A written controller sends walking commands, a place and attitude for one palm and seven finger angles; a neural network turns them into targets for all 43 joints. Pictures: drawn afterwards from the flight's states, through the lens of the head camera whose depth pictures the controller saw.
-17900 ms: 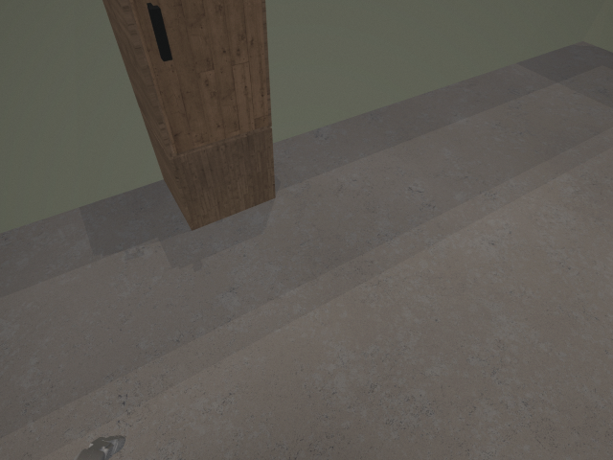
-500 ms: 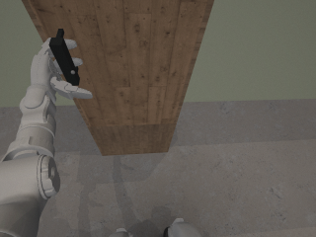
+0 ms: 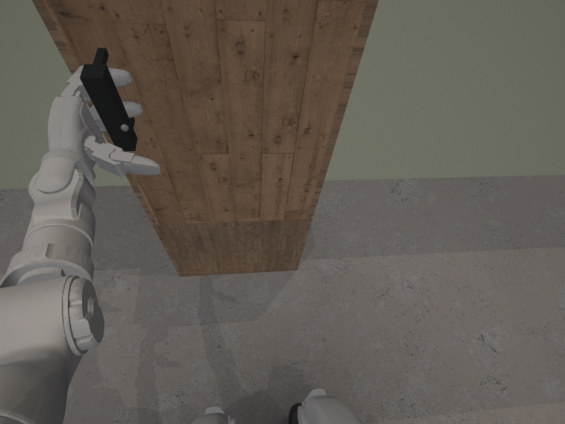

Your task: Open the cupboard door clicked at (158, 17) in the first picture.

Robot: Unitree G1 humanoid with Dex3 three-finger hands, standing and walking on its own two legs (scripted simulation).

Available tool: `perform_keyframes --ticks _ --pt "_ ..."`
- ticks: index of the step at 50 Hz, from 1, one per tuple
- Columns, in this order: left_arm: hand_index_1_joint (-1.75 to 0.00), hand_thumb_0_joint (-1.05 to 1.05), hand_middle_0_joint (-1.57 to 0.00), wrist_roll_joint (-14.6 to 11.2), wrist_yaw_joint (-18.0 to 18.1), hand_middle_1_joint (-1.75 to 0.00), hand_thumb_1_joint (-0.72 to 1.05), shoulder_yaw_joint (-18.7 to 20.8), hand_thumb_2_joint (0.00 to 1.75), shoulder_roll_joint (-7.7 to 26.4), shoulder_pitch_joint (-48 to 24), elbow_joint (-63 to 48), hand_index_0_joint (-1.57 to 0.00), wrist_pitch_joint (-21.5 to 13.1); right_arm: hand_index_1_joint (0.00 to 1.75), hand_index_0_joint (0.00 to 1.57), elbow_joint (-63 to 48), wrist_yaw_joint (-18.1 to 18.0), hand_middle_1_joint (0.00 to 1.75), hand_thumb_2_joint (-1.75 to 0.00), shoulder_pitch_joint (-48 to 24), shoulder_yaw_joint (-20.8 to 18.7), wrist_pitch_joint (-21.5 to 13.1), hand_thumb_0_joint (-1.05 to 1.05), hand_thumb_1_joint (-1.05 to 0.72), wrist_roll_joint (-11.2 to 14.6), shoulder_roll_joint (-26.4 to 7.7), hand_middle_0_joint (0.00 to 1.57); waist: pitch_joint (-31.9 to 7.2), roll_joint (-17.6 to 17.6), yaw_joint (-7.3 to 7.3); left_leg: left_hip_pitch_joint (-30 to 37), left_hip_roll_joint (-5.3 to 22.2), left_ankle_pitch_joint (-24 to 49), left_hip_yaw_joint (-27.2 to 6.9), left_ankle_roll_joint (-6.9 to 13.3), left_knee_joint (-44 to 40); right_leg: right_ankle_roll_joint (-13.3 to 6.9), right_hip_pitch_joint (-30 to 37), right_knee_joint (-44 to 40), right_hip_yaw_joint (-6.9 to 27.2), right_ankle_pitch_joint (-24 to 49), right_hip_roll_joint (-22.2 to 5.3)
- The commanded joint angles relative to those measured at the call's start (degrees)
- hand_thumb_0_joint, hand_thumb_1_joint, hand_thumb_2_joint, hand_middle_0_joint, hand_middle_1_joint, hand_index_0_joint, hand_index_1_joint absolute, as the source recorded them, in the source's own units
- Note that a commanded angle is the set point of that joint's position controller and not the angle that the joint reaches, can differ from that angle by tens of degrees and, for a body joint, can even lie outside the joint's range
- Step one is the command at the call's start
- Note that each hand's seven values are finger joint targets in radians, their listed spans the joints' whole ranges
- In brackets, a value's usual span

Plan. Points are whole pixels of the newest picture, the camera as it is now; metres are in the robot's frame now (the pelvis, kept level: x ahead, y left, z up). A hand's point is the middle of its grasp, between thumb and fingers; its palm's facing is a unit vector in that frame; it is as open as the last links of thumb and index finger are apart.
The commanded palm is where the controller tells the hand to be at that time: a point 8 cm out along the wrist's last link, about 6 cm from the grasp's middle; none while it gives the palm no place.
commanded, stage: slide the fingers in behind the handle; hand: left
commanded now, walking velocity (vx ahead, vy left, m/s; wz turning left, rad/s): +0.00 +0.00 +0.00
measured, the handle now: (115, 101) +0.55 +0.20 +0.10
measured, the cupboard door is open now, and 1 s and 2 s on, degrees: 0 0 44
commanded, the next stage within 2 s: close the thumb around the handle in 0.06 s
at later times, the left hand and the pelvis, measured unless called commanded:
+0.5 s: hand (127, 126) +0.50 +0.18 +0.10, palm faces +0.00 -1.00 +0.00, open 10.7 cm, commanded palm +0.48 +0.23 +0.11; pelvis +0.00 +0.00 +0.00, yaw +0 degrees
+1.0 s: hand (127, 126) +0.50 +0.18 +0.10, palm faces +0.01 -1.00 +0.00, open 5.9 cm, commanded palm +0.47 +0.23 +0.11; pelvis +0.00 +0.00 +0.00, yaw +0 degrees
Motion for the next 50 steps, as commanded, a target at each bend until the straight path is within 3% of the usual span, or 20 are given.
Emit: perform_keyframes --ticks 1,3,8,12,15,16,18,20,21,26,27,30,31,33,35,38,39,41,45,50 --pt "-1.2 0.0 -0.3 -1.71 -0.39 -1.2 -0.5 2.25 0.3 13.53 -25.02 -12.72 -0.3 -4.51 0.3 0.2 -3.02 -0.68 0.3 -0.9 7.55 -3.51 -0.91 0.0 -0.9 0.04 -9.41 0.2 -25.53 4.7 0.08 13.19 -0.78 24.04 -3.21 -0.27 -5.42 0.11 16.01 -3.24 2.12 20.58 0.97" --pt "-1.2 0.0 -0.3 -1.47 -0.57 -1.2 -0.5 1.05 0.3 12.2 -24.53 -12.14 -0.3 -3.86 0.3 0.2 -3.13 -0.6 0.3 -0.9 7.13 -3.48 -0.74 0.0 -0.9 0.14 -9.26 0.2 -23.44 4.75 0.11 11.98 -0.91 22.22 -3.05 -0.27 -5.84 0.06 15.72 -3.48 2.0 19.45 0.85" --pt "-1.2 0.0 -0.3 -1.27 0.24 -1.2 -0.5 0.07 0.3 10.81 -25.29 -13.51 -0.3 -3.86 0.3 0.2 -3.49 -0.55 0.3 -0.9 6.77 -3.58 -0.74 0.0 -0.9 0.11 -9.07 0.2 -23.06 5.0 0.02 13.27 -0.83 21.95 -3.42 -0.36 -6.1 0.04 14.29 -3.59 1.77 18.16 0.92" --pt "-1.22 0.0 -0.32 -1.41 0.86 -1.22 -0.28 -0.28 0.4 10.23 -27.33 -12.59 -0.32 -4.32 0.3 0.2 -2.98 -0.59 0.3 -0.9 6.82 -3.39 -1.09 0.0 -0.9 0.06 -9.18 0.2 -22.5 4.44 -0.67 13.42 -0.82 20.56 -3.82 -0.43 -6.22 0.03 13.14 -3.65 1.73 16.54 0.93" --pt "-1.24 0.0 -0.33 -0.83 1.07 -1.24 -0.11 0.59 0.47 11.98 -27.64 -10.8 -0.33 -4.28 0.3 0.2 -2.73 -0.81 0.3 -0.9 7.11 -3.2 -1.15 0.0 -0.9 -0.02 -9.48 0.2 -21.74 2.56 -0.97 11.04 -1.01 19.06 -3.71 -0.11 -6.04 0.02 14.11 -3.55 2.02 16.2 0.75" --pt "-1.25 0.0 -0.33 -0.45 0.98 -1.25 -0.05 -0.27 0.49 11.46 -28.85 -10.65 -0.33 -4.27 0.3 0.2 -2.53 -0.78 0.3 -0.9 6.92 -3.19 -1.29 0.0 -0.9 0.01 -9.32 0.2 -21.78 4.04 -1.29 11.38 -1.01 18.71 -3.74 -0.19 -6.09 0.14 13.33 -3.62 2.18 15.81 0.66" --pt "-1.26 0.0 -0.34 -0.17 0.93 -1.26 0.06 -0.6 0.54 11.09 -29.16 -10.41 -0.34 -4.24 0.3 0.2 -2.48 -0.74 0.3 -0.9 7.0 -3.21 -1.41 0.0 -0.9 -0.08 -9.37 0.2 -21.92 4.55 -1.22 11.8 -0.96 18.46 -3.95 -0.31 -5.91 0.04 12.32 -3.5 2.05 15.01 0.66" --pt "-1.27 0.0 -0.35 -0.39 1.03 -1.27 0.17 1.41 0.59 13.54 -29.58 -10.75 -0.35 -4.63 0.3 0.2 -2.57 -0.93 0.3 -0.9 7.33 -3.21 -1.47 0.0 -0.9 -0.18 -9.68 0.2 -23.74 4.55 -0.89 12.23 -0.97 19.61 -4.08 -0.28 -5.56 -0.11 13.25 -3.06 2.09 15.85 0.7" --pt "-1.28 0.0 -0.35 -0.33 0.99 -1.28 0.23 0.96 0.61 13.1 -30.05 -11.18 -0.35 -4.73 0.3 0.2 -2.59 -0.85 0.3 -0.9 7.26 -3.1 -1.54 0.0 -0.9 -0.18 -9.49 0.2 -25.04 6.29 -0.75 13.15 -1.02 20.47 -4.18 -0.52 -5.6 -0.07 13.07 -2.91 2.02 16.16 0.64" --pt "-1.31 0.0 -0.37 -0.58 0.66 -1.31 0.51 0.88 0.73 12.13 -28.14 -12.68 -0.37 -5.25 0.3 0.2 -2.8 -0.46 0.3 -0.9 7.84 -3.32 -1.45 0.0 -0.9 -0.38 -9.36 0.2 -28.01 6.03 -0.14 15.54 -0.66 26.01 -4.45 -0.85 -4.94 0.0 13.68 -2.25 1.55 19.19 0.96" --pt "-1.31 0.0 -0.38 -0.52 0.66 -1.31 0.56 1.09 0.76 12.15 -27.25 -12.27 -0.38 -4.98 0.3 0.2 -2.72 -0.45 0.3 -0.9 7.61 -3.46 -1.31 0.0 -0.9 -0.35 -9.35 0.2 -27.48 6.88 0.02 15.52 -0.63 26.02 -4.09 -0.85 -4.71 -0.03 13.31 -2.39 1.67 19.51 0.97" --pt "-1.33 0.0 -0.39 -0.82 0.65 -1.33 0.73 1.12 0.83 12.28 -27.86 -11.29 -0.39 -4.39 0.3 0.2 -2.74 -0.52 0.3 -0.9 7.92 -3.32 -0.99 0.0 -0.9 -0.31 -9.46 0.2 -23.85 4.15 -0.6 12.69 -0.77 23.35 -4.01 -0.42 -5.34 -0.06 13.93 -2.92 1.49 18.44 1.07" --pt "-1.34 0.0 -0.39 -0.84 0.8 -1.34 0.79 2.34 0.85 13.63 -27.13 -11.32 -0.39 -4.23 0.3 0.2 -2.71 -0.57 0.3 -0.9 7.97 -3.5 -0.85 0.0 -0.9 -0.23 -9.66 0.2 -24.93 3.82 -0.24 12.63 -0.78 23.46 -3.79 -0.34 -5.38 0.08 14.79 -3.0 1.79 19.13 1.09" --pt "-1.35 0.0 -0.4 -0.91 0.78 -1.35 0.9 1.6 0.9 12.31 -26.27 -12.75 -0.4 -4.21 0.3 0.2 -3.13 -0.54 0.3 -0.9 7.96 -3.54 -0.76 0.0 -0.9 -0.26 -9.37 0.2 -26.04 5.03 0.28 13.88 -0.76 25.32 -3.86 -0.62 -5.54 -0.04 15.02 -2.76 1.57 19.98 1.01" --pt "-1.35 0.0 -0.4 -0.77 0.82 -1.35 0.9 0.44 0.9 11.07 -26.02 -13.8 -0.4 -4.58 0.3 0.2 -3.06 -0.39 0.3 -0.9 7.98 -3.57 -0.7 0.0 -0.9 -0.31 -9.14 0.2 -25.63 7.54 0.07 16.24 -0.49 28.38 -4.14 -0.9 -5.22 -0.19 12.99 -2.64 1.19 20.21 1.1" --pt "-1.35 0.0 -0.4 -1.02 1.0 -1.35 0.9 0.33 0.9 10.3 -23.72 -14.31 -0.4 -4.62 0.3 0.2 -3.04 0.0 0.3 -0.9 7.71 -3.74 -0.52 0.0 -0.9 -0.29 -9.09 0.2 -25.61 6.98 0.57 16.57 -0.34 28.08 -3.97 -1.11 -5.33 -0.11 13.08 -2.96 1.15 19.86 1.24" --pt "-1.35 0.0 -0.4 -1.26 0.98 -1.35 0.9 0.09 0.9 9.85 -23.76 -13.53 -0.4 -4.36 0.3 0.2 -2.85 -0.06 0.3 -0.9 7.72 -3.72 -0.46 0.0 -0.9 -0.29 -9.13 0.2 -24.19 4.63 0.12 15.43 -0.34 27.45 -3.84 -0.9 -5.5 -0.02 13.58 -3.17 1.13 20.28 1.25" --pt "-1.35 0.0 -0.4 -1.04 1.17 -1.35 0.9 0.84 0.9 11.32 -24.88 -13.01 -0.4 -4.18 0.3 0.2 -2.83 -0.18 0.3 -0.9 7.64 -3.67 -0.33 0.0 -0.9 -0.17 -9.32 0.2 -23.49 4.25 -0.05 13.88 -0.51 25.32 -3.67 -0.71 -5.8 0.04 14.22 -3.19 1.36 19.79 1.18" --pt "-1.35 0.0 -0.4 -0.43 1.37 -1.35 0.9 -0.38 0.9 10.44 -26.8 -11.91 -0.4 -3.91 0.3 0.2 -2.83 -0.49 0.3 -0.9 7.6 -3.52 -0.45 0.0 -0.9 -0.2 -9.25 0.2 -21.84 4.13 -0.84 12.97 -0.73 22.15 -3.76 -0.37 -6.0 -0.05 13.13 -3.51 1.58 17.67 0.97" --pt "-1.35 0.0 -0.4 -0.13 1.24 -1.35 0.9 0.83 0.9 12.09 -26.23 -13.67 -0.4 -4.74 0.3 0.2 -2.96 -0.47 0.3 -0.9 7.86 -3.62 -0.68 0.0 -0.9 -0.39 -9.32 0.2 -26.65 6.48 0.3 15.91 -0.67 26.34 -4.25 -0.78 -5.31 -0.23 13.69 -2.58 1.56 19.53 0.88"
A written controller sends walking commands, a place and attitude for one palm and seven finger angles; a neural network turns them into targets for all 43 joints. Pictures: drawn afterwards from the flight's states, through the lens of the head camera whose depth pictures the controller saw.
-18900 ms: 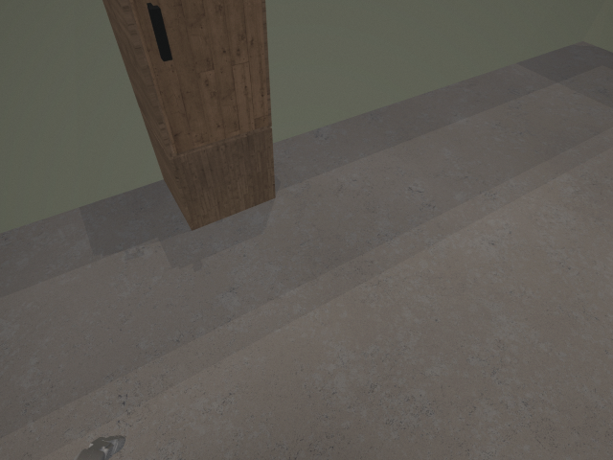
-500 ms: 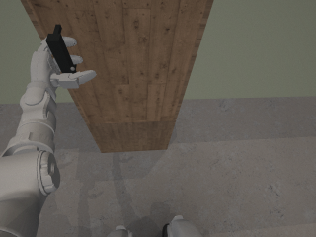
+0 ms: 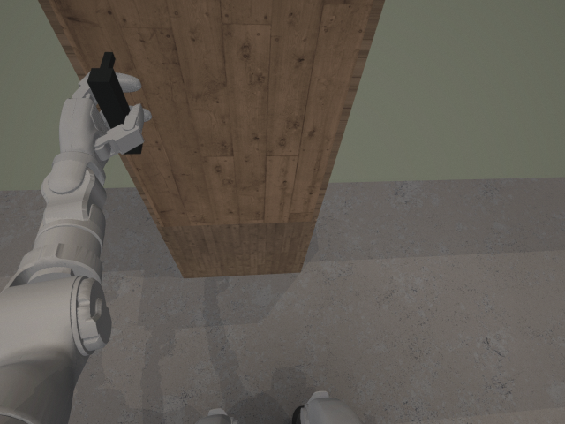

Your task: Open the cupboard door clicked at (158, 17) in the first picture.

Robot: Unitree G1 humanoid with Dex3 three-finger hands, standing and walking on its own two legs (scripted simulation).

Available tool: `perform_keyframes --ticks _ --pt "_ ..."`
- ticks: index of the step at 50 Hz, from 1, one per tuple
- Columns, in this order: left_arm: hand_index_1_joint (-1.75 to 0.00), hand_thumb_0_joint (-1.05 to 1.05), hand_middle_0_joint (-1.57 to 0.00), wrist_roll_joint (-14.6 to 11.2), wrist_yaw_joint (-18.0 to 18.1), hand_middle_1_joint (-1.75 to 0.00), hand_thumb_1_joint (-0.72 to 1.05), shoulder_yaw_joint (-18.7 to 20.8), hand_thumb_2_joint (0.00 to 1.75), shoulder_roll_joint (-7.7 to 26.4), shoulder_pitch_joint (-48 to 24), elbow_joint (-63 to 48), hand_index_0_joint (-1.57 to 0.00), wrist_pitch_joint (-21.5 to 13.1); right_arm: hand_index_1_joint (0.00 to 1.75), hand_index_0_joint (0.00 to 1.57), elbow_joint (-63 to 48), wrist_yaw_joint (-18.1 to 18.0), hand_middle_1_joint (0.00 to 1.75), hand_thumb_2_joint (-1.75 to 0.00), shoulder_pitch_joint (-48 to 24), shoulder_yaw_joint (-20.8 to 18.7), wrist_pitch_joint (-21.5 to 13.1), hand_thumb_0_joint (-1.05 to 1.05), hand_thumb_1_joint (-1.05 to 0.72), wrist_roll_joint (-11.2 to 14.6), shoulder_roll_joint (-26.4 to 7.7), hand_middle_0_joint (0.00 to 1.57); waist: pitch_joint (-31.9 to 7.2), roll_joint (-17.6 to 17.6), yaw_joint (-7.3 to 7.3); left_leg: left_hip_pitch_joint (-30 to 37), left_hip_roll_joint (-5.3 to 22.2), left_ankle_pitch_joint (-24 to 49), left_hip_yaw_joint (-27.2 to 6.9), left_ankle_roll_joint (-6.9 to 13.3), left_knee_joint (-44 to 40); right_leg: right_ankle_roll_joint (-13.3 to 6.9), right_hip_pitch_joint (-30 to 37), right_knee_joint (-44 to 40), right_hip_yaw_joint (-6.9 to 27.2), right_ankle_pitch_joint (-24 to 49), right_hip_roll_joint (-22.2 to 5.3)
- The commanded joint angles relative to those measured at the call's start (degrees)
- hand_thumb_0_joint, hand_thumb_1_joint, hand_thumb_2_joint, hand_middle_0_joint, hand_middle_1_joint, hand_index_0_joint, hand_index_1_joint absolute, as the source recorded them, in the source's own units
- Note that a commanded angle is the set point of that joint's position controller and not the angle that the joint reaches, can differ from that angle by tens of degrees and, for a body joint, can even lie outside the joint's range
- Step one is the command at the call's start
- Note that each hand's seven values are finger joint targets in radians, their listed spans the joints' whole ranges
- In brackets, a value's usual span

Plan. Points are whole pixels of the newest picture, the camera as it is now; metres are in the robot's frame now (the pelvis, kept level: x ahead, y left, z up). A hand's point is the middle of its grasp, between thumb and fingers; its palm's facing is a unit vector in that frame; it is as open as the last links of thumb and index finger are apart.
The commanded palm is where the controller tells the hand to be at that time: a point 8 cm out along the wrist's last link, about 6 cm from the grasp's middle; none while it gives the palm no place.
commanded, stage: pull the door open along its arc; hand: left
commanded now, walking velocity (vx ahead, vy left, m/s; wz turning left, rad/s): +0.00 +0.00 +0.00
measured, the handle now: (121, 105) +0.54 +0.20 +0.10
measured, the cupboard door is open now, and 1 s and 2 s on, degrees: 0 44 42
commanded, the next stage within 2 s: open thumb and fingers to let go in 0.98 s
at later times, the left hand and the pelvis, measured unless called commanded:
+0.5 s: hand (151, 205) +0.37 +0.14 +0.10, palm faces +0.02 -1.00 +0.06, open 6.4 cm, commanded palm +0.31 +0.21 +0.10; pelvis +0.01 +0.00 +0.02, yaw -2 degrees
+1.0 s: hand (233, 275) +0.28 +0.04 +0.11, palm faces +0.37 -0.93 -0.01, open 6.6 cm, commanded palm +0.22 +0.08 +0.10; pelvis +0.01 -0.05 +0.02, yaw +2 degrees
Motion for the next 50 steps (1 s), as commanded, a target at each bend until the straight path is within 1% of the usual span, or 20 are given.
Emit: perform_keyframes --ticks 1,5,8,10,16,17,20,21,22,23,24,25,27,32,35,38,42,45,49,50 --pt "-1.35 0.0 -0.4 -0.33 -0.9 -1.35 0.9 1.7 0.9 13.4 -24.34 -13.8 -0.4 -4.58 0.3 0.2 -3.34 -0.71 0.3 -0.9 8.2 -3.82 -1.0 0.0 -0.9 -0.15 -9.82 0.2 -27.35 6.78 0.49 16.04 -0.25 28.07 -4.1 -1.31 -5.24 -0.52 13.66 -2.45 1.42 20.69 1.2" --pt "-1.35 0.0 -0.4 -1.76 -1.64 -1.35 0.9 1.77 0.9 12.06 -18.03 -16.22 -0.4 -4.53 0.3 0.2 -4.69 -0.42 0.3 -0.9 7.35 -3.96 -0.82 0.0 -0.9 0.04 -9.73 0.2 -27.89 3.49 1.77 14.8 -0.31 29.51 -3.29 -0.93 -5.4 -0.54 17.52 -2.6 1.5 23.72 1.38" --pt "-1.35 0.0 -0.4 -2.68 -2.04 -1.35 0.9 1.45 0.9 10.72 -12.01 -20.34 -0.4 -3.98 0.3 0.2 -6.05 -0.22 0.3 -0.9 5.65 -4.17 -0.63 0.0 -0.9 0.54 -9.35 0.2 -27.43 4.16 3.27 14.63 -0.35 29.64 -2.27 -0.88 -6.27 -0.5 19.78 -3.15 1.74 25.17 1.31" --pt "-1.35 0.0 -0.4 -3.6 -2.11 -1.35 0.9 1.4 0.9 10.02 -7.62 -23.98 -0.4 -3.75 0.3 0.2 -7.16 -0.17 0.3 -0.9 4.82 -4.25 -0.59 0.0 -0.9 0.9 -9.15 0.2 -26.7 2.26 4.2 14.06 -0.41 30.59 -1.97 -0.55 -6.92 -0.65 22.28 -3.47 1.79 26.67 1.3" --pt "-1.35 0.0 -0.4 -6.18 -1.97 -1.35 0.9 -0.58 0.9 4.85 12.11 -37.88 -0.4 -1.65 0.3 0.2 -10.63 0.36 0.3 -0.9 0.03 -4.35 -1.5 0.0 -0.9 2.01 -7.8 0.2 -23.42 0.93 7.47 13.07 -0.53 29.9 -0.31 -0.2 -9.62 -0.7 27.97 -4.78 2.1 29.11 0.63" --pt "-1.35 0.0 -0.4 -6.53 -1.89 -1.35 0.9 -1.65 0.9 3.03 15.97 -41.01 -0.4 -1.16 0.3 0.2 -11.35 0.5 0.3 -0.9 -1.13 -4.22 -1.79 0.0 -0.9 2.15 -7.5 0.2 -22.65 1.99 7.97 13.52 -0.61 29.53 0.0 -0.29 -10.04 -0.73 28.06 -4.99 1.94 28.84 0.47" --pt "-1.35 0.0 -0.4 -7.69 -0.97 -1.35 0.9 -1.3 0.9 1.95 26.07 -48.77 -0.4 0.09 0.3 0.2 -12.69 0.55 0.3 -0.9 -3.7 -4.16 -2.52 0.0 -0.9 2.4 -7.16 0.2 -20.07 0.06 8.92 13.56 -0.73 28.39 0.22 -0.32 -11.2 -0.73 29.56 -5.63 1.71 28.65 0.22" --pt "-1.35 0.0 -0.4 -10.89 7.04 -1.35 0.9 5.5 0.9 0.09 25.7 -56.05 -0.4 0.83 0.3 0.2 -13.47 0.84 0.3 -0.9 -7.07 -3.95 -3.37 0.0 -0.9 2.24 -4.74 0.2 -19.72 0.18 13.96 12.42 -1.25 27.06 0.25 -1.32 -11.99 -0.72 29.41 -6.26 0.67 26.54 0.31" --pt "-1.35 0.0 -0.4 -9.74 10.96 -1.35 0.9 0.15 0.9 -6.32 30.6 -58.29 -0.4 1.86 0.3 0.2 -13.5 1.24 0.3 -0.9 -8.08 -3.81 -4.15 0.0 -0.9 2.04 -4.43 0.2 -18.03 1.78 12.05 14.27 -1.29 26.02 0.71 -1.69 -12.77 -0.57 28.58 -6.85 0.42 24.69 0.38" --pt "-1.35 0.0 -0.4 -9.42 13.28 -1.35 0.9 -1.07 0.9 -8.64 34.99 -60.3 -0.4 2.46 0.3 0.2 -13.37 1.55 0.3 -0.9 -8.61 -3.74 -4.69 0.0 -0.9 2.06 -4.27 0.2 -15.86 0.76 11.85 14.91 -0.92 25.62 0.39 -2.08 -13.43 -0.57 27.44 -7.46 -0.29 23.19 0.36" --pt "-1.35 0.0 -0.4 -8.66 15.32 -1.35 0.9 -0.8 0.9 -8.67 39.52 -62.48 -0.4 3.08 0.3 0.2 -13.34 1.78 0.3 -0.9 -9.12 -3.74 -4.92 0.0 -0.9 1.82 -4.4 0.2 -15.01 -0.03 12.23 14.82 -0.86 25.37 0.31 -2.23 -13.7 -0.65 27.85 -7.34 -0.43 22.77 0.29" --pt "-1.35 0.0 -0.4 -7.41 17.71 -1.35 0.9 -0.69 0.9 -8.04 42.24 -64.87 -0.4 3.22 0.3 0.2 -13.42 1.81 0.3 -0.9 -9.55 -3.71 -4.85 0.0 -0.9 1.44 -4.47 0.2 -14.92 -3.0 12.42 14.46 -0.8 24.82 -0.05 -2.06 -13.95 -0.66 29.03 -7.41 -0.49 22.14 0.2" --pt "-1.35 0.0 -0.4 -4.98 22.29 -1.35 0.9 -2.86 0.9 -10.58 43.94 -69.55 -0.4 4.31 0.3 0.2 -13.61 1.81 0.3 -0.9 -11.19 -3.62 -4.52 0.0 -0.9 0.8 -3.66 0.2 -14.09 -4.14 11.79 14.84 -0.93 23.48 0.27 -1.89 -14.44 -0.4 30.05 -8.03 0.07 22.53 -0.34" --pt "-1.35 0.0 -0.4 0.5 31.66 -1.35 0.9 -9.1 0.9 -16.51 48.98 -77.17 -0.4 8.3 0.3 0.2 -14.03 1.01 0.3 -0.9 -14.89 -2.81 -2.56 0.0 -0.9 -0.73 -1.67 0.2 -10.9 -2.7 11.44 16.56 -1.26 18.92 0.37 -1.66 -15.37 -0.42 30.82 -10.58 1.65 18.54 -1.28" --pt "-1.35 0.0 -0.4 3.91 36.47 -1.35 0.9 -13.02 0.9 -19.42 51.15 -80.66 -0.4 10.88 0.3 0.2 -14.35 0.46 0.3 -0.9 -16.35 -2.41 -1.19 0.0 -0.9 -1.46 -0.82 0.2 -9.98 -3.17 10.95 17.91 -1.3 18.36 -0.09 -1.54 -15.42 -0.63 31.73 -12.09 2.34 17.9 -1.65" --pt "-1.35 0.0 -0.4 7.17 40.97 -1.35 0.9 -17.36 0.9 -23.18 54.45 -83.25 -0.4 13.76 0.3 0.2 -14.7 0.48 0.3 -0.9 -17.88 -2.14 0.12 0.0 -0.9 -2.06 -0.03 0.2 -9.31 -1.69 10.92 18.68 -1.43 18.79 -0.22 -1.59 -15.15 -0.88 31.89 -12.46 2.68 18.41 -1.97" --pt "-1.35 0.0 -0.4 9.72 43.01 -1.35 0.9 -24.08 0.9 -28.13 59.07 -86.07 -0.4 15.63 0.3 0.2 -14.93 0.68 0.3 -0.9 -18.57 -2.31 1.02 0.0 -0.9 -2.67 0.25 0.2 -9.66 -2.7 10.15 19.79 -1.33 19.67 -0.46 -1.59 -14.1 -0.95 32.35 -12.18 2.77 20.95 -2.13" --pt "-1.35 0.0 -0.4 10.21 42.69 -1.35 0.9 -27.0 0.9 -29.73 60.5 -86.46 -0.4 15.45 0.3 0.2 -14.92 0.25 0.3 -0.9 -19.71 -2.38 1.08 0.0 -0.9 -2.7 0.39 0.2 -7.56 -6.22 9.41 19.94 -1.51 17.77 -0.93 -1.3 -13.34 -0.52 32.03 -14.1 4.04 19.4 -2.53" --pt "-1.35 0.0 -0.4 11.81 42.84 -1.35 0.9 -33.28 0.9 -34.1 59.99 -88.3 -0.4 14.73 0.3 0.2 -14.78 0.37 0.3 -0.9 -20.36 -2.33 0.01 0.0 -0.9 -3.05 0.81 0.2 -7.4 -5.26 8.97 20.71 -1.82 17.72 -1.6 -1.14 -12.19 -0.22 30.77 -13.77 4.63 20.21 -3.25" --pt "-1.35 0.0 -0.4 11.71 42.65 -1.35 0.9 -35.04 0.9 -35.49 60.02 -87.66 -0.4 14.84 0.3 0.2 -14.54 0.49 0.3 -0.9 -20.41 -2.38 -0.43 0.0 -0.9 -2.84 0.8 0.2 -6.25 -6.76 8.39 20.77 -1.73 17.18 -1.98 -1.12 -11.94 -0.09 30.04 -14.42 4.57 19.37 -3.34"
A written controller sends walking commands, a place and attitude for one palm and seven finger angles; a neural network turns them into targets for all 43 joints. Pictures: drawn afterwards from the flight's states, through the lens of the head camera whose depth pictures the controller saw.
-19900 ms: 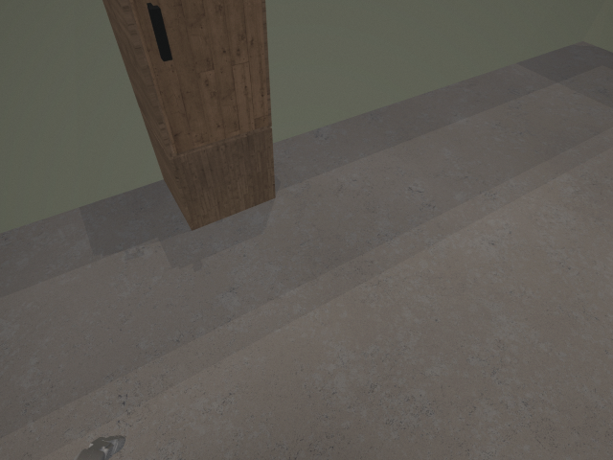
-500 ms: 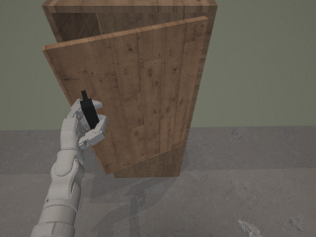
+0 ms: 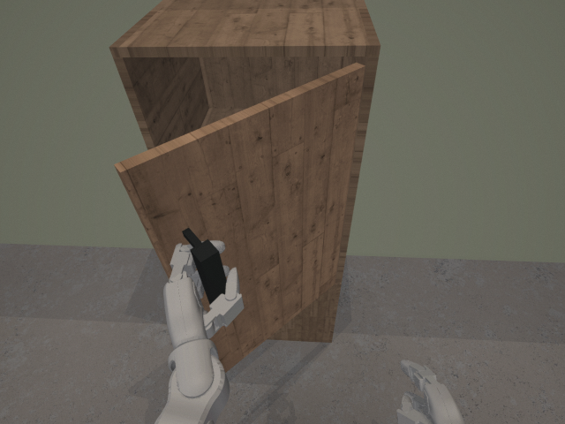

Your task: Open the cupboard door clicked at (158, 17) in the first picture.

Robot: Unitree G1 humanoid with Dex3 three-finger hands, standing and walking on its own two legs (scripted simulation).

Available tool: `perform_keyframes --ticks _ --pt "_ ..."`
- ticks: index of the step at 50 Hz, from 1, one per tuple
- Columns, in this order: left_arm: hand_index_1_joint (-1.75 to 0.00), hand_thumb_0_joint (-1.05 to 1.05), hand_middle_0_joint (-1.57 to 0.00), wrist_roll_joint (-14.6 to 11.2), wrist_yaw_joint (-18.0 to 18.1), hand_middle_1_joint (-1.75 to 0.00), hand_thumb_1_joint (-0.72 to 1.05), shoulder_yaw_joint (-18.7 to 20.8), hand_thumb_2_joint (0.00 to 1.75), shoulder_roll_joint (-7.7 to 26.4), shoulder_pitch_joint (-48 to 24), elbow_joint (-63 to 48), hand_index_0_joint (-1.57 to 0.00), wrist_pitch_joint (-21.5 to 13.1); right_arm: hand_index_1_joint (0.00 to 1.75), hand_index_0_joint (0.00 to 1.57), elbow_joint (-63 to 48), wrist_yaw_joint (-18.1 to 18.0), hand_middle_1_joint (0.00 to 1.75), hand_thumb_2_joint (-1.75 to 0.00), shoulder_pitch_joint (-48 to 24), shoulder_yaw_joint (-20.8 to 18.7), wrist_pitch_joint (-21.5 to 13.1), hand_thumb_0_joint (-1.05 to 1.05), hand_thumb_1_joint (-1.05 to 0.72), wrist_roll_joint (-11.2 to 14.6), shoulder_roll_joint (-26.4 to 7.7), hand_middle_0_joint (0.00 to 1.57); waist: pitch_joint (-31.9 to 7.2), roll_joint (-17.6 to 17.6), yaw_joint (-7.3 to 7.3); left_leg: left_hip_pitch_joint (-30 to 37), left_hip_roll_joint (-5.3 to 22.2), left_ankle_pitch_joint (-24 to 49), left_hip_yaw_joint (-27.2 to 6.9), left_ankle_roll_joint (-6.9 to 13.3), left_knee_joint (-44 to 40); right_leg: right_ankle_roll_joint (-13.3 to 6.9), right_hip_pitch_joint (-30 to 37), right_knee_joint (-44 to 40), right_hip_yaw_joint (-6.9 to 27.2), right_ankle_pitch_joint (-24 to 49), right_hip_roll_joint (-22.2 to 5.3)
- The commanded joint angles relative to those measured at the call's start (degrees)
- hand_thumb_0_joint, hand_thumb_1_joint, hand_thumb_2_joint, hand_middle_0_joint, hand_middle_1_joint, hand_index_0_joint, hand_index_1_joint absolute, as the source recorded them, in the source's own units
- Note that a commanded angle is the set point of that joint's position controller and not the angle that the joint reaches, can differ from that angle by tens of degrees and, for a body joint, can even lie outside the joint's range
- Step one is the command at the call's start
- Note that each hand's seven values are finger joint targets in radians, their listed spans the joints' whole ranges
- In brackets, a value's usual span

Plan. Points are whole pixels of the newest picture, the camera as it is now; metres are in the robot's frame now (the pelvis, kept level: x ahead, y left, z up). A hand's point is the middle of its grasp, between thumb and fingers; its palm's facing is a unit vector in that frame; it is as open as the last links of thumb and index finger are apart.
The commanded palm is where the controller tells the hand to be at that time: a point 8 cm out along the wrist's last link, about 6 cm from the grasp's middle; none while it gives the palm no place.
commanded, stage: open thumb and fingers to let go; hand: left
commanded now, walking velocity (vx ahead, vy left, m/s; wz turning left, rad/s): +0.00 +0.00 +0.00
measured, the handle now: (205, 270) +0.31 +0.12 +0.08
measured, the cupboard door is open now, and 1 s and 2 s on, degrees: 44 42 45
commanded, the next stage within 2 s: slide the hand sideways off the handle in 0.90 s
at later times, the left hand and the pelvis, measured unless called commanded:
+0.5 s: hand (234, 293) +0.27 +0.08 +0.09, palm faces +0.35 -0.94 -0.01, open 10.7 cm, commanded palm +0.24 +0.12 +0.08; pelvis -0.02 +0.00 +0.00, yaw +2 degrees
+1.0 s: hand (225, 290) +0.28 +0.09 +0.09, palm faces +0.31 -0.95 -0.02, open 14.4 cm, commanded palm +0.23 +0.11 +0.08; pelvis -0.04 +0.04 -0.01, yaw +1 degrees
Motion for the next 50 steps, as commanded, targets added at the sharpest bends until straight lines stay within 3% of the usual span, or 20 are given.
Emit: perform_keyframes --ticks 1,3,4,6,8,13,19,24,26,30,34,35,44,48,50 --pt "-1.35 0.0 -0.4 2.0 1.12 -1.35 0.9 -3.66 0.9 -5.87 -4.86 -14.44 -0.4 -4.83 0.3 0.2 -9.16 -0.27 0.3 -0.9 -8.5 -1.89 -4.24 0.0 -0.9 0.07 -4.2 0.2 -6.6 -8.01 1.07 -1.72 -2.67 14.08 -0.3 2.41 -1.15 3.61 8.92 -8.79 6.5 19.65 -4.77" --pt "-1.35 0.0 -0.4 1.49 1.51 -1.35 0.9 -2.88 0.9 -4.7 -8.54 -14.34 -0.4 -5.07 0.3 0.2 -8.56 -0.5 0.3 -0.9 -8.7 -1.86 -4.81 0.0 -0.9 0.11 -4.31 0.2 -6.49 -7.59 0.82 -1.98 -3.1 12.61 -0.51 2.42 -0.75 3.88 8.23 -9.64 7.31 17.38 -5.28" --pt "-1.35 0.0 -0.4 1.54 2.04 -1.35 0.9 -1.09 0.9 -2.39 -14.69 -13.43 -0.4 -5.36 0.3 0.2 -7.5 -0.97 0.3 -0.9 -8.62 -1.72 -4.94 0.0 -0.9 0.03 -4.48 0.2 -6.12 -8.17 -0.09 -2.4 -3.36 11.72 -0.75 2.48 -0.35 4.09 7.22 -10.08 8.12 15.7 -5.62" --pt "-1.34 0.0 -0.39 1.73 2.33 -1.34 0.76 -0.88 0.84 -2.65 -14.04 -11.9 -0.39 -5.45 0.3 0.2 -7.23 -1.25 0.3 -0.9 -9.07 -1.9 -5.32 0.0 -0.9 -0.05 -4.14 0.2 -6.26 -7.28 0.81 -2.29 -3.52 10.67 -0.78 2.47 -0.31 4.06 7.21 -11.43 9.2 11.82 -6.06" --pt "-1.32 0.0 -0.38 1.53 2.32 -1.32 0.62 0.08 0.78 -2.09 -14.58 -9.89 -0.38 -5.7 0.3 0.2 -6.68 -1.52 0.3 -0.9 -8.95 -1.84 -5.52 0.0 -0.9 -0.09 -4.11 0.2 -7.35 -8.59 1.08 -3.0 -3.74 10.41 -0.95 2.43 -0.41 4.27 7.93 -11.53 9.66 11.45 -6.42" --pt "-1.28 0.0 -0.35 1.85 1.24 -1.28 0.27 -1.27 0.63 -3.22 -19.85 -7.34 -0.35 -6.32 0.3 0.2 -5.78 -1.81 0.3 -0.9 -8.37 -1.99 -5.88 0.0 -0.9 0.01 -4.22 0.2 -8.55 -9.16 0.31 -2.21 -3.49 10.71 -1.07 2.72 -1.15 4.4 7.64 -11.04 8.88 11.5 -6.47" --pt "-1.24 0.0 -0.32 1.54 0.41 -1.24 -0.15 -1.03 0.45 -3.37 -21.5 -5.65 -0.32 -6.8 0.3 0.2 -5.96 -1.88 0.3 -0.9 -8.45 -1.9 -5.89 0.0 -0.9 0.16 -4.17 0.2 -9.41 -7.6 1.0 -2.02 -3.46 10.93 -0.81 2.73 -1.95 3.93 7.79 -10.18 7.67 11.11 -5.98" --pt "-1.2 0.0 -0.3 1.55 1.28 -1.2 -0.5 -0.86 0.3 -3.7 -26.2 -2.53 -0.3 -6.51 0.3 0.2 -5.75 -1.96 0.3 -0.9 -9.31 -1.66 -5.87 0.0 -0.9 0.29 -4.19 0.2 -6.37 -8.68 0.45 -1.9 -3.45 8.54 -0.84 2.86 -1.86 3.55 4.71 -11.82 7.19 3.66 -5.62" --pt "-1.2 0.0 -0.3 1.72 1.85 -1.2 -0.5 -1.17 0.3 -4.2 -28.68 -1.0 -0.3 -6.31 0.3 0.2 -5.47 -1.95 0.3 -0.9 -9.69 -1.62 -5.79 0.0 -0.9 0.36 -4.23 0.2 -5.71 -8.27 0.29 -1.54 -3.39 7.11 -0.99 2.83 -2.33 3.32 3.34 -12.24 6.74 -0.04 -5.44" --pt "-1.0 0.0 -0.27 2.36 2.89 -1.0 -0.5 -2.34 0.3 -6.12 -31.22 2.09 -0.27 -5.74 0.3 0.2 -5.06 -1.66 0.3 -0.9 -9.48 -1.61 -5.71 0.0 -0.9 0.4 -4.29 0.2 -5.94 -7.24 0.29 -1.16 -3.16 6.82 -1.39 2.75 -3.21 2.78 2.08 -10.52 4.36 -0.23 -4.46" --pt "-0.8 0.0 -0.23 3.1 3.51 -0.8 -0.5 -3.9 0.3 -8.02 -31.91 2.03 -0.23 -5.48 0.3 0.2 -5.15 -1.14 0.3 -0.9 -8.78 -1.87 -5.49 0.0 -0.9 0.39 -4.46 0.2 -8.79 -6.25 0.49 -0.87 -2.64 9.81 -1.48 2.52 -3.54 2.18 2.81 -7.19 2.53 4.76 -3.55" --pt "-0.75 0.0 -0.22 3.35 3.48 -0.75 -0.5 -4.69 0.3 -8.92 -31.44 2.69 -0.22 -5.25 0.3 0.2 -5.21 -0.91 0.3 -0.9 -8.86 -1.92 -5.42 0.0 -0.9 0.47 -4.52 0.2 -8.46 -4.67 0.67 -0.73 -2.37 9.92 -1.81 2.34 -3.82 1.93 2.16 -6.47 1.82 5.04 -3.32" --pt "-0.3 0.0 -0.15 3.38 4.99 -0.3 -0.5 -6.23 0.3 -10.98 -34.48 1.94 -0.15 -4.02 0.3 0.2 -5.21 -0.07 0.3 -0.9 -9.04 -2.08 -5.34 0.0 -0.9 0.61 -4.73 0.2 -8.58 -5.88 0.47 -1.69 -1.82 9.61 -2.37 1.88 -3.63 1.63 0.6 -4.53 0.62 4.26 -2.6" --pt "-0.3 0.0 -0.15 3.56 5.36 -0.3 -0.5 -7.99 0.3 -13.03 -34.86 1.7 -0.15 -3.31 0.3 0.2 -5.04 0.46 0.3 -0.9 -9.59 -2.02 -5.32 0.0 -0.9 0.87 -4.52 0.2 -8.33 -4.59 0.53 -1.62 -1.49 9.29 -3.08 1.44 -3.83 1.36 -0.61 -3.22 -0.12 3.95 -2.39" --pt "-0.3 0.0 -0.15 3.7 5.67 -0.3 -0.5 -7.42 0.3 -12.38 -34.82 2.17 -0.15 -2.94 0.3 0.2 -4.82 0.52 0.3 -0.9 -9.68 -2.03 -5.34 0.0 -0.9 0.88 -4.6 0.2 -8.04 -4.61 0.97 -2.27 -1.47 8.8 -3.36 1.18 -4.18 1.24 -0.5 -2.91 -0.33 3.58 -2.3"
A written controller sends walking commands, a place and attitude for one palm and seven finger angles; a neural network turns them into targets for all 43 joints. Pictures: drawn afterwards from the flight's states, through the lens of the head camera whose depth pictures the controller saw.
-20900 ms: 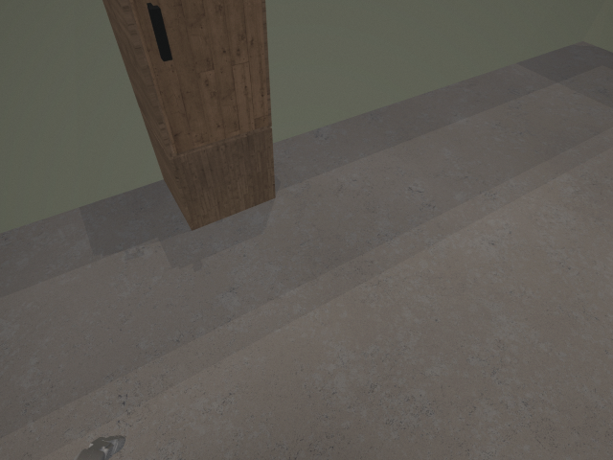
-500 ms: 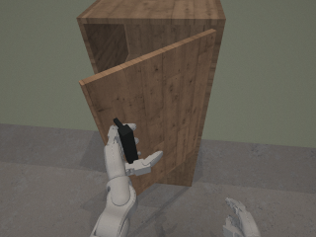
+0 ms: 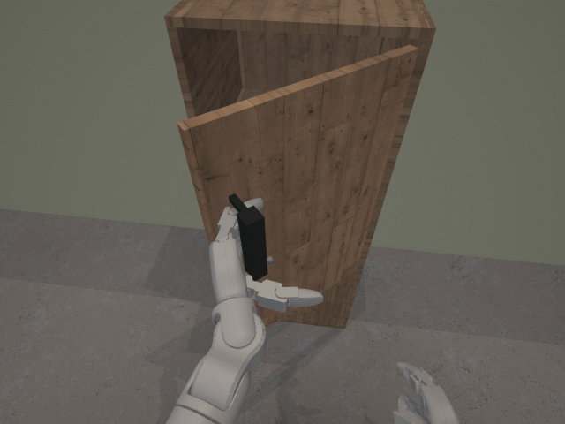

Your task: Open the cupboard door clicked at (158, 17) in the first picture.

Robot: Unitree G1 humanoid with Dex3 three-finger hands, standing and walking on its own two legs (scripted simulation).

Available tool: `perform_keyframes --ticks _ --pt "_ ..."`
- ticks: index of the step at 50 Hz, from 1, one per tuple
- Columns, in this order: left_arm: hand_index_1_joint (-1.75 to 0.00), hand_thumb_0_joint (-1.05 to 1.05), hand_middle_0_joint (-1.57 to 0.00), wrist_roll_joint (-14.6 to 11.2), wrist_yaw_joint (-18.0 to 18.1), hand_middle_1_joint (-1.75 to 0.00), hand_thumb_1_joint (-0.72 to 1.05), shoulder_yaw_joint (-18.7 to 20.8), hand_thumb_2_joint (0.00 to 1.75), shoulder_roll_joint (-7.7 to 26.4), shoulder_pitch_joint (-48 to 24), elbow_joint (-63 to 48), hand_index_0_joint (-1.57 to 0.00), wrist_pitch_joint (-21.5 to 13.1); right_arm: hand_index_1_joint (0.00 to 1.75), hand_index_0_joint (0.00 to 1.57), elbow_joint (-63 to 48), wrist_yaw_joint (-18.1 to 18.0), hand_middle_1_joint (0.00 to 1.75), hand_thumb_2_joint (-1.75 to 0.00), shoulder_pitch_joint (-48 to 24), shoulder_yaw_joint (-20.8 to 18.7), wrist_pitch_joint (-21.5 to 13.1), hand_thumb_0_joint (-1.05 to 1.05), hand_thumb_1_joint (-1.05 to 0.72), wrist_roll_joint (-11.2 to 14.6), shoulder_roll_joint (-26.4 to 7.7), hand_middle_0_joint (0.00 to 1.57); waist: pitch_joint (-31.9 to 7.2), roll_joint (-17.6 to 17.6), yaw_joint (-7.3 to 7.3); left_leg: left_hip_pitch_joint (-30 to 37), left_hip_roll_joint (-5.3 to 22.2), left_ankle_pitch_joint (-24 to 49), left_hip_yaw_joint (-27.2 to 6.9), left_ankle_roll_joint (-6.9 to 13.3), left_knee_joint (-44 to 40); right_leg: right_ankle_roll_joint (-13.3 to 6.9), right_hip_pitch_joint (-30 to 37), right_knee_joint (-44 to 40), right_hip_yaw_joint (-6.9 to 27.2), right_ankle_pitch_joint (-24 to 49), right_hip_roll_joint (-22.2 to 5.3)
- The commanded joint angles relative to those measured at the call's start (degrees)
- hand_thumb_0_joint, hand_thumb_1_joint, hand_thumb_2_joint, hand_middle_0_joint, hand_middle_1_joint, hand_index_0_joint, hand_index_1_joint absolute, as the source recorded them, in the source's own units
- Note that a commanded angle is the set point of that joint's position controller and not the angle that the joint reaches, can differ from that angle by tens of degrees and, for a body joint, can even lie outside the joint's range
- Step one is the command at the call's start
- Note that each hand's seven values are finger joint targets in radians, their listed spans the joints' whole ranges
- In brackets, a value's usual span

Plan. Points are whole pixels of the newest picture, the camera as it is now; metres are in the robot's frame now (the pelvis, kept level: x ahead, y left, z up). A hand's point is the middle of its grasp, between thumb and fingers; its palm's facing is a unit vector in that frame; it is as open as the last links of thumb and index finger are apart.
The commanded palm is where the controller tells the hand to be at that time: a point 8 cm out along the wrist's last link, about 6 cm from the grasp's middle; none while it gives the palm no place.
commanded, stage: slide the hand sideways off the handle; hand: left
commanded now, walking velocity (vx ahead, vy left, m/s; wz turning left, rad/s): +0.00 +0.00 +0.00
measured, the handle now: (246, 237) +0.35 +0.08 +0.09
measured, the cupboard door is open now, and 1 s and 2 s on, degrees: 42 45 45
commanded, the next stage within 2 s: draw the hand back to the body in 1.20 s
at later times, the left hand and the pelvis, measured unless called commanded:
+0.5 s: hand (282, 291) +0.27 +0.03 +0.09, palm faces -0.16 -0.99 +0.00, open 16.0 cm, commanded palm +0.24 +0.10 +0.09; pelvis +0.00 +0.00 +0.00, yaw -2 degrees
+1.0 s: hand (230, 317) +0.23 +0.09 +0.08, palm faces -0.07 -1.00 -0.05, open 16.2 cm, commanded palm +0.20 +0.15 +0.09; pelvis +0.04 -0.03 -0.01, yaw +0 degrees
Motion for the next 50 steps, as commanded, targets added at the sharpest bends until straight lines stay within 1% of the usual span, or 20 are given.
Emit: perform_keyframes --ticks 1,2,3,6,7,9,12,15,16,19,20,25,29,30,32,35,36,40,45,50 --pt "-0.3 0.0 -0.15 7.16 -11.11 -0.3 -0.5 -14.04 0.3 -5.23 -16.73 -12.17 -0.15 -5.12 0.3 0.2 -7.84 -0.14 0.3 -0.9 -2.62 -2.21 -2.4 0.0 -0.9 0.67 -7.13 0.2 -7.13 -6.4 -6.5 4.83 1.73 8.64 -3.14 -0.18 -7.96 -1.12 0.74 -6.19 1.63 5.04 0.3" --pt "-0.3 0.0 -0.15 5.13 -17.45 -0.3 -0.5 -10.28 0.3 -1.83 -20.11 -15.17 -0.15 -7.94 0.3 0.2 -9.88 -0.85 0.3 -0.9 -2.25 -2.15 -2.89 0.0 -0.9 1.04 -6.97 0.2 -10.4 -5.54 -5.27 4.44 1.25 8.63 -3.06 0.27 -7.38 -1.27 1.88 -5.71 1.46 5.94 0.28" --pt "-0.3 0.0 -0.15 4.14 -21.32 -0.3 -0.5 -9.27 0.3 0.51 -20.52 -15.85 -0.15 -9.68 0.3 0.2 -10.48 -1.57 0.3 -0.9 -2.16 -1.93 -3.22 0.0 -0.9 1.2 -7.03 0.2 -12.33 -3.88 -4.3 4.8 0.89 8.59 -3.13 0.35 -7.25 -1.46 3.08 -5.08 1.95 6.24 0.24" --pt "-0.3 0.0 -0.15 -0.59 -31.32 -0.3 -0.5 -9.73 0.3 1.39 -21.63 -16.49 -0.15 -11.75 0.3 0.2 -11.82 -2.48 0.3 -0.9 -2.19 -0.94 -4.79 0.0 -0.9 2.27 -7.15 0.2 -11.36 -0.96 -5.29 5.52 0.74 5.37 -4.06 0.45 -7.76 -1.39 1.62 -4.92 1.72 3.54 0.4" --pt "-0.3 0.0 -0.15 -3.23 -33.05 -0.3 -0.5 -8.23 0.3 1.06 -20.28 -15.61 -0.15 -11.31 0.3 0.2 -12.43 -2.84 0.3 -0.9 -2.91 -0.58 -5.21 0.0 -0.9 2.91 -6.89 0.2 -10.23 -0.76 -4.52 4.61 0.73 3.01 -4.46 0.15 -8.57 -1.44 1.77 -5.11 1.32 1.66 0.62" --pt "-0.3 0.0 -0.15 -7.77 -33.38 -0.3 -0.5 -4.73 0.3 0.85 -19.19 -15.28 -0.15 -9.67 0.3 0.2 -13.2 -3.42 0.3 -0.9 -4.37 -0.05 -6.32 0.0 -0.9 3.56 -6.88 0.2 -8.86 -2.09 -3.84 3.04 0.62 -1.04 -4.83 -0.14 -9.88 -1.06 2.15 -6.07 0.81 -1.43 0.94" --pt "-0.3 0.0 -0.15 -10.33 -30.64 -0.3 -0.5 -0.24 0.3 1.06 -11.69 -14.69 -0.15 -7.85 0.3 0.2 -13.81 -3.06 0.3 -0.9 -5.26 -0.01 -7.38 0.0 -0.9 3.79 -6.91 0.2 -7.84 -5.13 -1.47 1.58 0.81 -1.96 -4.85 -0.69 -11.47 -0.7 3.58 -6.31 0.13 -2.48 0.97" --pt "-0.3 0.0 -0.15 -8.37 -27.19 -0.3 -0.5 1.31 0.3 2.56 -9.2 -16.44 -0.15 -7.71 0.3 0.2 -14.28 -2.1 0.3 -0.9 -4.94 -0.07 -7.54 0.0 -0.9 3.37 -7.04 0.2 -7.22 -5.78 -0.42 1.02 1.1 -0.55 -4.57 -0.92 -12.14 -0.67 4.09 -5.86 0.16 -1.79 0.77" --pt "-0.3 0.0 -0.15 -7.21 -26.32 -0.3 -0.5 1.01 0.3 2.69 -9.16 -18.01 -0.15 -8.08 0.3 0.2 -14.65 -1.75 0.3 -0.9 -4.91 -0.22 -7.5 0.0 -0.9 3.2 -6.85 0.2 -7.29 -5.52 -0.61 1.35 1.25 -0.04 -4.1 -0.83 -11.83 -0.62 3.82 -5.86 0.41 -1.64 0.69" --pt "-0.3 0.0 -0.15 -5.19 -25.27 -0.3 -0.5 2.31 0.3 5.08 -6.47 -18.95 -0.15 -8.48 0.3 0.2 -15.0 -1.34 0.3 -0.9 -4.46 -0.22 -7.2 0.0 -0.9 2.69 -6.89 0.2 -6.25 -6.17 -0.63 0.72 1.09 -0.09 -2.71 -0.44 -11.07 -0.55 3.81 -6.84 1.32 -2.51 0.58" --pt "-0.3 0.0 -0.15 -4.75 -25.17 -0.3 -0.5 3.34 0.3 6.59 -4.33 -20.09 -0.15 -8.68 0.3 0.2 -15.28 -1.26 0.3 -0.9 -4.35 -0.38 -7.02 0.0 -0.9 2.63 -7.01 0.2 -7.42 -6.52 0.18 0.66 1.02 0.62 -2.45 -0.36 -11.02 -0.66 5.2 -7.07 1.57 -2.31 0.53" --pt "-0.3 0.0 -0.15 -5.89 -26.81 -0.3 -0.5 8.71 0.3 11.25 3.88 -23.21 -0.15 -8.03 0.3 0.2 -16.25 -1.6 0.3 -0.9 -5.09 0.11 -5.97 0.0 -0.9 2.59 -6.54 0.2 -6.79 -4.76 1.58 -0.52 0.53 2.17 -0.29 -0.05 -10.26 -0.63 8.33 -9.34 3.6 -1.95 0.2" --pt "-0.3 0.0 -0.15 -7.11 -27.86 -0.3 -0.5 9.21 0.3 10.9 9.46 -27.67 -0.15 -7.85 0.3 0.2 -17.28 -1.65 0.3 -0.9 -4.66 0.1 -5.79 0.0 -0.9 2.58 -6.21 0.2 -6.62 -2.32 1.03 0.39 0.45 4.89 0.53 -0.13 -9.44 -0.43 8.71 -9.13 3.77 2.34 0.33" --pt "-0.3 0.0 -0.15 -7.4 -28.13 -0.3 -0.5 10.65 0.3 11.93 11.49 -28.82 -0.15 -7.93 0.3 0.2 -17.49 -1.62 0.3 -0.9 -4.49 -0.1 -5.8 0.0 -0.9 2.62 -6.36 0.2 -7.77 -3.14 1.42 0.27 0.38 6.16 0.46 -0.16 -9.25 -0.51 9.98 -8.85 3.74 3.88 0.33" --pt "-0.3 0.0 -0.15 -8.04 -28.87 -0.3 -0.5 11.25 0.3 12.32 15.71 -30.94 -0.15 -8.23 0.3 0.2 -17.91 -1.68 0.3 -0.9 -3.92 -0.26 -5.92 0.0 -0.9 2.58 -6.44 0.2 -8.2 -4.71 0.98 0.18 0.39 7.68 0.8 -0.05 -8.43 -0.08 10.51 -8.52 4.1 6.96 0.33" --pt "-0.3 0.0 -0.15 -8.14 -30.41 -0.3 -0.5 9.45 0.3 11.82 18.29 -33.97 -0.15 -9.2 0.3 0.2 -18.29 -1.61 0.3 -0.9 -2.65 -0.47 -6.74 0.0 -0.9 2.6 -6.8 0.2 -7.34 -3.65 -0.19 0.04 0.29 9.28 0.64 0.12 -7.11 0.14 9.65 -7.68 4.33 10.12 0.33" --pt "-0.3 0.0 -0.15 -8.37 -30.78 -0.3 -0.5 11.17 0.3 13.41 20.9 -35.1 -0.15 -9.8 0.3 0.2 -18.39 -1.6 0.3 -0.9 -2.13 -0.7 -7.08 0.0 -0.9 2.55 -6.96 0.2 -8.1 -3.38 0.16 -0.12 0.32 10.09 0.55 0.16 -6.64 0.24 9.77 -7.1 4.43 11.67 0.35" --pt "-0.3 0.0 -0.15 -9.27 -33.92 -0.3 -0.5 12.03 0.3 14.9 25.03 -36.85 -0.15 -11.65 0.3 0.2 -18.32 -2.11 0.3 -0.9 -0.41 -1.08 -8.41 0.0 -0.9 2.55 -7.52 0.2 -8.24 -5.97 -1.03 -1.7 0.1 10.68 0.12 0.42 -4.33 1.03 9.46 -6.43 5.71 14.52 0.07" --pt "-0.3 0.0 -0.15 -11.36 -37.71 -0.3 -0.5 15.34 0.3 17.82 28.36 -38.62 -0.15 -13.87 0.3 0.2 -17.98 -2.76 0.3 -0.9 0.74 -1.24 -10.29 0.0 -0.9 2.76 -8.04 0.2 -8.34 -3.38 -1.36 -3.76 -0.32 10.41 -0.25 0.22 -1.8 1.54 8.15 -5.35 6.68 15.24 -0.47" --pt "-0.3 0.0 -0.15 -14.31 -40.72 -0.3 -0.5 19.87 0.3 19.69 35.21 -38.33 -0.15 -15.08 0.3 0.2 -17.9 -3.11 0.3 -0.9 1.19 -1.71 -11.67 0.0 -0.9 3.15 -8.15 0.2 -10.64 -4.87 -0.33 -5.89 -0.47 11.24 -0.63 -0.18 -0.08 2.16 9.91 -4.09 7.47 18.83 -1.11"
